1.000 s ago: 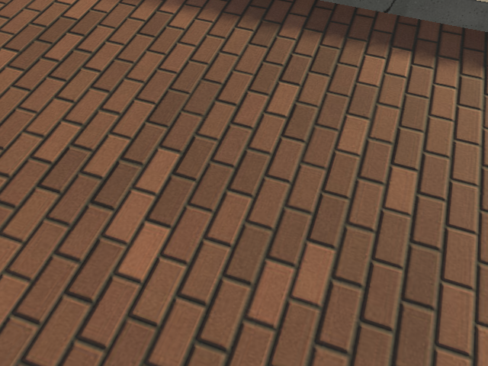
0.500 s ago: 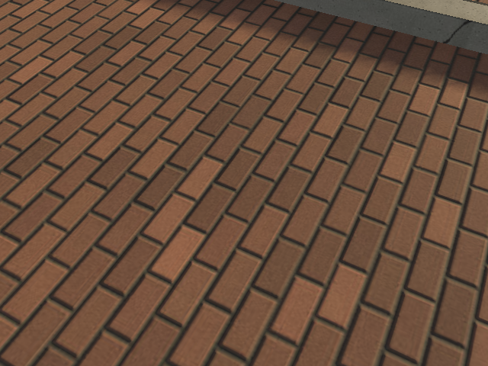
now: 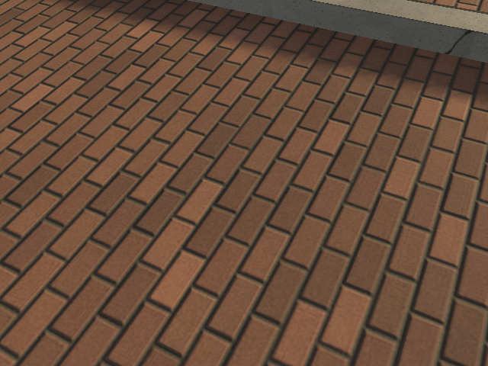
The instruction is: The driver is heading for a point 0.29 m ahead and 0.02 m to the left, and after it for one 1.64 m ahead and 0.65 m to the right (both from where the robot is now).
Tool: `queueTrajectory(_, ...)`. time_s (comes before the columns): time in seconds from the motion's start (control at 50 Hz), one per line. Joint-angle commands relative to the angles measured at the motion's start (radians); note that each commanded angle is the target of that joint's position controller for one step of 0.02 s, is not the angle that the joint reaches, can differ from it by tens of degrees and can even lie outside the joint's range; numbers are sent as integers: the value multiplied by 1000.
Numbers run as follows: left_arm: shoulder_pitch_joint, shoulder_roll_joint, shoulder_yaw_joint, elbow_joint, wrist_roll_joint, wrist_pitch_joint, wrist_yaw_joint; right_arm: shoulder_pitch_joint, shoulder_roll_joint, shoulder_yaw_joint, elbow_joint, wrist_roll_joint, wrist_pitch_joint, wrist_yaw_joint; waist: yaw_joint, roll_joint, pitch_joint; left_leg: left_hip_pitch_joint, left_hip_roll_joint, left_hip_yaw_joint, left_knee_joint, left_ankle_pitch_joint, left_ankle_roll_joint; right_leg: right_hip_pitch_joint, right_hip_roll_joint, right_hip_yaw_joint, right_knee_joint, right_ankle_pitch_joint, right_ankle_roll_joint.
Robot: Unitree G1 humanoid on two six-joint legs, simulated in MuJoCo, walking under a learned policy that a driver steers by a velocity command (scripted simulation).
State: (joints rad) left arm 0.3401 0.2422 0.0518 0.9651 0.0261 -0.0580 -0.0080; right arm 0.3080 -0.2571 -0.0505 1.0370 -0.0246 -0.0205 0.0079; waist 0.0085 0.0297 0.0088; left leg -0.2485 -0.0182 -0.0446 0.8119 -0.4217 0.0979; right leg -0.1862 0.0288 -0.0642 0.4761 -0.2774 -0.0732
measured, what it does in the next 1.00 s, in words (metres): walks ahead, turning right: left foot, then right foot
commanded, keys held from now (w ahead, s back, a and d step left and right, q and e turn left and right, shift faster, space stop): w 0.14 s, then e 0.86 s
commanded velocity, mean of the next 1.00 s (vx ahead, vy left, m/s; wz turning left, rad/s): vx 0.16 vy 0.00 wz -0.37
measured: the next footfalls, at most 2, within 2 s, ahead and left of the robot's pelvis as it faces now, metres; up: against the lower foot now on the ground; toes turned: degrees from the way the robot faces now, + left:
left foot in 0.38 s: +0.33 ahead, +0.07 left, +0.00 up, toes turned -3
right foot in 0.86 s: +0.22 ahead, -0.11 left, +0.00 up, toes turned -26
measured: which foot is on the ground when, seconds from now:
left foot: up 0.00-0.36, down 0.38-0.84, up 0.86-1.00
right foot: down 0.00-0.36, up 0.38-0.84, down 0.86-1.00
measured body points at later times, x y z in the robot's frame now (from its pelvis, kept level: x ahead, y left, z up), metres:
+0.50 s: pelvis +0.19 +0.02 -0.01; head +0.24 +0.02 +0.44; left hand +0.23 +0.26 -0.17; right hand +0.30 -0.25 -0.13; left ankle +0.29 +0.08 -0.74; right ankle +0.07 -0.08 -0.65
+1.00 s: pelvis +0.21 -0.02 +0.00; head +0.23 -0.06 +0.45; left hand +0.43 +0.18 -0.10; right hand +0.18 -0.31 -0.14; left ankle +0.28 +0.09 -0.67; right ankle +0.18 -0.09 -0.74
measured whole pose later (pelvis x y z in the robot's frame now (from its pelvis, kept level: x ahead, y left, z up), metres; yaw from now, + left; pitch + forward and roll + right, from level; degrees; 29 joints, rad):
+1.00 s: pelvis +0.21 -0.02 +0.00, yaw -27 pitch +1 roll +1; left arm 0.21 0.25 0.06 0.77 0.01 0.04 0.00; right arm 0.19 -0.28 -0.07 0.81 -0.03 0.04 -0.01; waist -0.01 0.04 0.05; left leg -0.50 0.03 0.05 1.00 -0.39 -0.03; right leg -0.25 0.04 0.00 0.47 -0.23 -0.07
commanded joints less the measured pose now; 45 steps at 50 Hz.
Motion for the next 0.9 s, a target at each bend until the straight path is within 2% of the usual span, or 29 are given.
queueTrajectory(0.02,51,121,18,-23,-7,-16,-2,-104,-64,-5,-93,-2,-39,27,-9,-85,151,-443,75,-10,222,117,14,150,-317,497,-412,-352,-106)
queueTrajectory(0.06,70,94,7,-10,-8,-34,3,-102,-56,-3,-80,-16,-36,37,-10,-86,106,-419,91,29,219,213,-15,185,-252,341,-400,-74,-84)
queueTrajectory(0.1,143,79,-1,25,-12,-43,4,-134,-45,-1,-90,-15,-27,38,0,-98,88,-455,93,61,220,253,-34,231,-231,259,-371,158,-84)
queueTrajectory(0.14,196,68,-7,49,-14,-44,5,-202,-36,3,-114,-13,-20,37,15,-102,92,-500,92,87,195,275,-54,250,-224,211,-356,315,-92)
queueTrajectory(0.16,208,56,-13,56,-14,-43,7,-245,-31,7,-132,-15,-19,35,22,-99,111,-502,85,104,156,281,-67,232,-219,197,-342,454,-98)
queueTrajectory(0.2,210,44,-24,65,-11,-38,13,-310,-5,19,-160,-10,-21,29,25,-102,126,-441,53,138,28,303,-88,186,-189,148,-288,716,-93)
queueTrajectory(0.24,209,54,-27,71,-8,-32,20,-342,14,32,-173,2,-25,21,31,-131,112,-332,11,160,-107,347,-88,150,-162,120,-229,858,-75)
queueTrajectory(0.28,189,81,-21,66,-8,-27,22,-328,-9,31,-178,13,-26,6,24,-165,79,-237,-22,154,-177,374,-71,150,-159,137,-162,937,-62)
queueTrajectory(0.3,165,90,-17,58,-9,-25,23,-290,-30,26,-172,16,-27,-4,6,-173,57,-183,-31,136,-203,372,-56,156,-163,155,-116,962,-53)
queueTrajectory(0.34,98,103,-10,34,-19,-24,23,-124,-86,5,-126,14,-38,-23,-65,-164,-16,-11,-43,101,-304,409,-23,164,-152,191,53,962,-26)
queueTrajectory(0.36,65,100,-9,18,-37,-25,21,-15,-113,-7,-103,-1,-54,-32,-120,-124,-70,163,13,72,-395,586,-6,87,-116,181,218,819,-7)
queueTrajectory(0.38,71,51,-19,-32,-54,-26,23,97,-193,-24,-102,-28,-67,-42,-128,7,-212,414,266,-127,-324,1007,36,-85,-46,142,487,364,13)
queueTrajectory(0.4,254,-28,-22,-11,-74,-3,44,74,-211,-24,-132,-24,-60,-24,-27,166,-367,564,526,-350,-244,1525,154,-232,73,103,777,-429,14)
queueTrajectory(0.42,288,40,3,23,-37,23,55,45,-173,-23,-158,20,-43,-14,-16,51,-377,464,491,-323,-267,1394,180,-232,35,151,854,-369,12)
queueTrajectory(0.44,232,36,6,11,-24,42,52,-82,-127,-19,-194,31,-29,-25,-5,84,-291,326,477,-306,-386,875,210,-302,11,102,894,-300,29)
queueTrajectory(0.46,125,60,14,-12,3,55,36,-162,-50,5,-215,33,-21,-33,-1,44,-130,143,383,-224,-499,573,169,-313,-38,96,831,-233,41)
queueTrajectory(0.48,63,70,27,-38,10,66,19,-177,-35,12,-210,23,-18,-45,9,76,-38,29,327,-140,-549,497,138,-296,-54,96,784,-192,52)
queueTrajectory(0.5,70,54,27,-41,12,80,8,-159,-43,10,-200,12,-16,-53,23,83,-15,-38,299,-72,-567,515,130,-256,-58,84,770,-163,60)
queueTrajectory(0.54,87,18,25,-45,7,97,4,-128,-53,5,-193,4,-27,-61,40,55,-36,-69,290,0,-563,582,137,-224,-50,68,745,-133,65)
queueTrajectory(0.56,84,14,26,-52,5,103,6,-125,-58,4,-195,2,-33,-60,47,46,-49,-60,294,19,-560,586,142,-232,-50,66,718,-127,66)
queueTrajectory(0.6,35,24,28,-81,8,115,4,-129,-70,0,-203,-3,-34,-57,44,65,-51,-45,304,45,-571,489,144,-264,-65,61,629,-107,68)
queueTrajectory(0.66,-66,36,22,-138,7,132,-15,-129,-96,-9,-215,-5,-22,-51,19,91,-48,-39,315,74,-593,312,137,-255,-80,38,482,-73,67)
queueTrajectory(0.76,-146,61,22,-210,-3,133,-34,-102,-149,-30,-227,-9,5,-37,-18,80,-62,-2,361,99,-554,215,119,-174,-61,-16,309,-127,49)
queueTrajectory(0.8,-142,62,23,-229,-7,124,-36,-99,-167,-38,-230,-5,15,-33,-13,77,-62,11,370,117,-503,228,88,-120,-50,-29,201,-124,31)
queueTrajectory(0.82,-110,62,23,-228,-8,115,-35,-100,-174,-42,-230,-1,21,-31,6,58,-64,-13,362,149,-449,245,49,-49,-37,-35,94,-67,17)
queueTrajectory(0.84,-72,82,28,-217,-9,103,-29,-64,-164,-46,-219,-6,30,-27,15,2,-63,-55,333,188,-363,225,-13,29,-38,17,-32,-2,1)
queueTrajectory(0.86,-47,159,45,-221,2,89,-15,-30,-108,-38,-227,-9,39,-16,12,-217,-42,-174,229,282,-121,50,-92,79,-221,288,-228,21,-40)
queueTrajectory(0.88,-47,299,79,-234,0,90,-5,-112,-64,-23,-305,6,47,-27,29,-387,44,-397,40,232,32,-207,-148,30,-422,601,-259,267,-190)
queueTrajectory(0.9,-13,251,79,-223,4,90,7,-167,-100,-27,-305,-6,60,-32,52,-200,40,-390,68,98,188,-174,-148,28,-393,507,-216,358,-228)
